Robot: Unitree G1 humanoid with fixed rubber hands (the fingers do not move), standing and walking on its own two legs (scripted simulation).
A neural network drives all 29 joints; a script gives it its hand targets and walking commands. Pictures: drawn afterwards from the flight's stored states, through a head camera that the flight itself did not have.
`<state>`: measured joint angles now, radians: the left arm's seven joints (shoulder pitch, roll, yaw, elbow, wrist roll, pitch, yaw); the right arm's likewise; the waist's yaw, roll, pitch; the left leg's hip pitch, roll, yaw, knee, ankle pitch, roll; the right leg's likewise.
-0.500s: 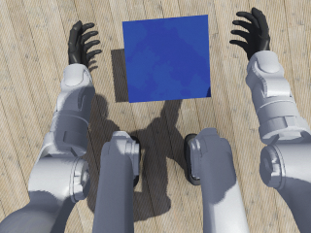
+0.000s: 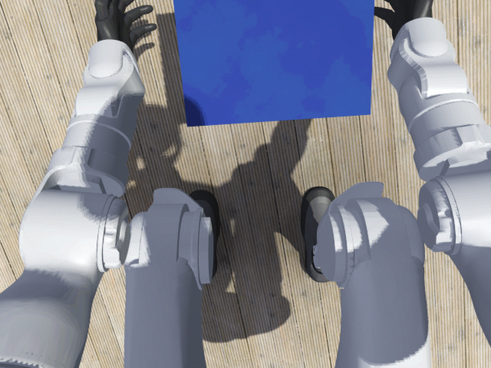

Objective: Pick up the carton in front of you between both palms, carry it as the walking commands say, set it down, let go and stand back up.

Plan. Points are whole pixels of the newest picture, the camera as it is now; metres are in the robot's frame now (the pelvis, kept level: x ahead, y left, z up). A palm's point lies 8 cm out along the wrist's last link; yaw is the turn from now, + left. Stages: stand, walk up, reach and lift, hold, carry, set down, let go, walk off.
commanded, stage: reach and lift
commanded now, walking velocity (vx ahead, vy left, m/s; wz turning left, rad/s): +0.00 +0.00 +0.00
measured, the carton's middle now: (268, 49) +0.50 -0.02 -0.24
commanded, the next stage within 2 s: none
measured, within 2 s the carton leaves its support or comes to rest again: leaves its support in 0.64 s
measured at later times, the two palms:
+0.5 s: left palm (144, 33) +0.52 +0.13 -0.17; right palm (388, 17) +0.51 -0.17 -0.18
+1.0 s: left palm (79, 18) +0.49 +0.13 -0.02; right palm out of the picture +0.49 -0.17 -0.02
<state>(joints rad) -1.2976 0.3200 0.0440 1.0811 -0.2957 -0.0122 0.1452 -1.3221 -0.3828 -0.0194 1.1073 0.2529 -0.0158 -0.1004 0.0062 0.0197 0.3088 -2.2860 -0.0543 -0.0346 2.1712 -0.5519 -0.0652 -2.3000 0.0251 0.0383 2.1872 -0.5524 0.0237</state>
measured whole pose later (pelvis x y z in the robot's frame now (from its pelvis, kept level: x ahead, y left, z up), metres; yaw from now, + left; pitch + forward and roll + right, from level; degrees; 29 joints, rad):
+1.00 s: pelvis +0.00 +0.01 +0.05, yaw -1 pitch +39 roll +1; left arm -1.06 0.05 0.39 0.83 0.03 0.23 0.15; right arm -1.09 -0.12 -0.31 0.88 -0.04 0.25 -0.09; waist 0.00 0.02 -0.06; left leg -2.15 -0.12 -0.07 2.01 -0.54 -0.08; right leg -2.16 0.10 0.08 2.02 -0.54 0.07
